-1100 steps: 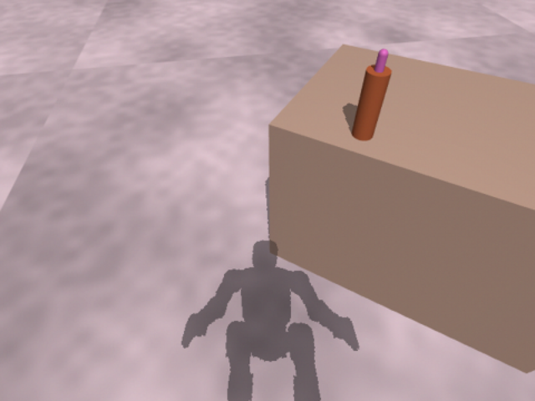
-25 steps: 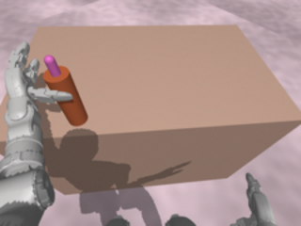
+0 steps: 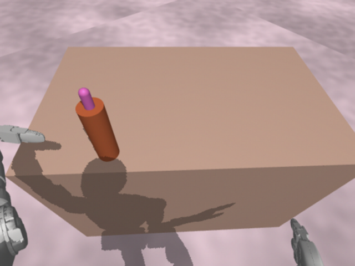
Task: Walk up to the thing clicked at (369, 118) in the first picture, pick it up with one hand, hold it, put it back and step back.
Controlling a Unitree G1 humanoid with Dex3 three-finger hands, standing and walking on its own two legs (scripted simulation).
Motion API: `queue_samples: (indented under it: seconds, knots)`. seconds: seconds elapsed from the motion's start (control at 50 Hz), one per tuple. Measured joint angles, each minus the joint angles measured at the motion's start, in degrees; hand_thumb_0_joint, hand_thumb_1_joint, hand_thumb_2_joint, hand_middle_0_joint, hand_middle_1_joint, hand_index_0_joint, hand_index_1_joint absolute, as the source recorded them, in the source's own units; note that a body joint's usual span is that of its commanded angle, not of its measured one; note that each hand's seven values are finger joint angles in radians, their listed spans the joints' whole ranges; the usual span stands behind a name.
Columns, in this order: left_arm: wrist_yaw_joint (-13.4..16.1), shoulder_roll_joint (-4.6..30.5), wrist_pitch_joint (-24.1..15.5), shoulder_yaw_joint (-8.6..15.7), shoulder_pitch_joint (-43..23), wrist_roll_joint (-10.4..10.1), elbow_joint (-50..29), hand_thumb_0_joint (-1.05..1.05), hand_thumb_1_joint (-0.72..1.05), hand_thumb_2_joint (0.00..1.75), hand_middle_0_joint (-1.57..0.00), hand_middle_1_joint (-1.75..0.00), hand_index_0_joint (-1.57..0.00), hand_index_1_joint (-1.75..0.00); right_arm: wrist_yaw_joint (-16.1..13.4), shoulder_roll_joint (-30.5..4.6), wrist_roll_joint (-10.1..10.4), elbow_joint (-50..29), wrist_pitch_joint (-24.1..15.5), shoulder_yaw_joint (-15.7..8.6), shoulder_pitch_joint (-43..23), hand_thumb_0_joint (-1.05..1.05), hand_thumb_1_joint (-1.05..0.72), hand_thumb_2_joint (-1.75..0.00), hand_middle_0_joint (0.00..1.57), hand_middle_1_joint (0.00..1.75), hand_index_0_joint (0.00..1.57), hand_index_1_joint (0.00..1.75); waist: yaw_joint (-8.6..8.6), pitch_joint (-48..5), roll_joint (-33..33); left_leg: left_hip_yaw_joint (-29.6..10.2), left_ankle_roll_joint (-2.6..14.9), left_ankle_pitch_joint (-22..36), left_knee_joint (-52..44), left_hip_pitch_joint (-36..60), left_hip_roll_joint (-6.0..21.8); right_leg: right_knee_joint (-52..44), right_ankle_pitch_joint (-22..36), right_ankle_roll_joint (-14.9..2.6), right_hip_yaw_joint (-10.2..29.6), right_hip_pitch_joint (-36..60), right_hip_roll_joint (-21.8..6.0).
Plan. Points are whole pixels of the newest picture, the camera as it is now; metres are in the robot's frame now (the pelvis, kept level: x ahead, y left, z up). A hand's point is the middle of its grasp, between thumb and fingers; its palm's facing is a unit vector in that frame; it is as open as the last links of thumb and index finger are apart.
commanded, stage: sink last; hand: left
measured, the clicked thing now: (98, 126) +0.42 +0.20 +0.07
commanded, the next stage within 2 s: home in 0.96 s
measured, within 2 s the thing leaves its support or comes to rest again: neither
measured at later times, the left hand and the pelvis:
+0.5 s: hand (20, 210) +0.20 +0.26 +0.13, palm faces +0.38 -0.84 -0.39, open 17.5 cm; pelvis +0.00 -0.01 +0.01, yaw +2 degrees
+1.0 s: hand (19, 253) +0.14 +0.24 +0.12, palm faces +0.38 -0.81 -0.44, open 17.4 cm; pelvis -0.03 -0.03 +0.01, yaw +2 degrees
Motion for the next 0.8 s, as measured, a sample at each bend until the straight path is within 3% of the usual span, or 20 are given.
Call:
queue_samples:
  seconds: [0.08,0.18,0.32,0.42,0.52,0.62,0.68,0.74,0.8]
  knots:
    - [2.10,-1.95,0.30,-1.39,7.04,-0.71,-7.86,-0.01,-0.56,0.05,-0.07,-0.03,-0.05,-0.05,0.47,-0.17,0.05,2.21,-0.79,-0.86,-0.29,-0.01,0.53,-0.07,0.06,0.05,0.06,0.06,2.01,-0.21,1.07,-0.33,0.17,-0.10,-0.81,1.76,-0.16,-1.67,0.24,0.12,-0.35,2.30,-0.11]
    - [3.90,-8.05,1.06,-4.87,20.28,-2.08,-24.05,-0.01,-0.57,0.04,-0.06,-0.03,-0.05,-0.04,0.93,0.18,-0.26,4.40,-1.53,-0.98,-1.08,-0.01,0.52,-0.07,0.06,0.05,0.06,0.06,4.19,-0.54,2.66,-0.45,0.46,-0.05,-2.07,4.44,-0.60,-3.19,0.34,0.35,-0.51,5.21,-0.52]
    - [5.86,-17.76,1.45,-9.22,44.14,-4.13,-54.75,-0.01,-0.56,0.04,-0.06,-0.03,-0.05,-0.04,0.07,1.24,-0.23,2.31,-0.76,-2.27,-0.43,-0.01,0.50,-0.07,0.06,0.05,0.06,0.06,5.21,1.08,3.22,-0.32,0.41,0.29,-4.06,9.13,-1.07,-4.22,0.14,0.46,-0.43,9.49,-0.98]
    - [7.48,-19.29,-0.12,-9.10,55.41,-4.76,-69.01,-0.01,-0.55,0.04,-0.07,-0.04,-0.06,-0.05,-1.37,1.21,-0.41,-0.15,0.02,-4.12,0.71,-0.01,0.51,-0.07,0.06,0.05,0.06,0.06,5.91,2.54,2.44,-0.56,-0.01,0.89,-5.28,11.91,-1.17,-4.30,0.02,0.05,-0.68,11.82,-1.07]
    - [7.97,-20.37,-2.46,-8.44,63.26,-4.76,-74.71,-0.01,-0.54,0.04,-0.06,-0.04,-0.06,-0.05,-1.38,1.02,-0.66,-1.35,0.50,-4.71,1.66,-0.01,0.52,-0.07,0.06,0.05,0.06,0.06,6.37,3.24,2.68,-0.89,-0.39,1.65,-5.98,13.28,-1.25,-3.94,0.07,-0.38,-1.02,12.84,-1.13]
    - [6.92,-23.82,-3.71,-12.50,69.37,-4.31,-77.34,-0.01,-0.54,0.04,-0.05,-0.04,-0.05,-0.05,-0.86,1.80,-1.00,-0.68,0.04,-4.31,1.29,-0.01,0.53,-0.06,0.06,0.05,0.05,0.06,6.63,4.17,3.40,-1.13,-0.63,2.56,-6.15,13.42,-1.40,-2.98,0.23,-0.69,-1.26,12.57,-1.29]
    - [6.25,-24.14,-4.21,-14.15,70.19,-3.87,-77.67,-0.01,-0.54,0.04,-0.05,-0.04,-0.05,-0.05,-1.02,2.56,-1.51,1.24,-0.68,-4.49,0.70,-0.01,0.53,-0.06,0.06,0.05,0.06,0.06,6.82,4.89,3.45,-1.43,-0.88,3.26,-6.34,13.35,-1.45,-2.49,0.46,-0.94,-1.55,12.29,-1.33]
    - [6.20,-23.02,-5.32,-13.53,69.23,-3.65,-77.42,-0.01,-0.53,0.03,-0.06,-0.04,-0.05,-0.05,-1.42,3.17,-2.01,3.84,-1.13,-4.46,0.01,-0.01,0.53,-0.06,0.06,0.05,0.06,0.06,6.92,5.47,3.38,-1.70,-1.19,3.93,-6.48,13.10,-1.31,-2.18,0.79,-1.25,-1.82,11.91,-1.18]
    - [6.48,-21.68,-7.01,-11.42,67.79,-3.44,-75.71,-0.01,-0.53,0.03,-0.06,-0.04,-0.06,-0.04,-1.67,3.41,-2.49,5.53,-1.56,-4.33,-0.42,-0.01,0.53,-0.06,0.06,0.05,0.06,0.06,6.75,6.08,3.43,-1.81,-1.38,4.47,-6.80,13.20,-1.06,-2.29,1.22,-1.53,-1.93,11.90,-0.93]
